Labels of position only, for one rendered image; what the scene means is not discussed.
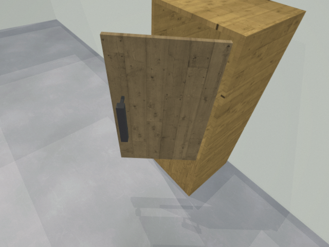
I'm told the handle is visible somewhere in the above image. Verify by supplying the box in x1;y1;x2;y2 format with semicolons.
116;96;129;142

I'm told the cupboard door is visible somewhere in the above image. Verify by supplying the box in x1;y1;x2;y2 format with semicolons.
100;32;233;161

